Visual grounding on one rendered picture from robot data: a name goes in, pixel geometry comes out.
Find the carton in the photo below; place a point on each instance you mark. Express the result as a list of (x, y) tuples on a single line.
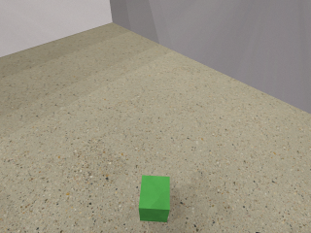
[(154, 201)]

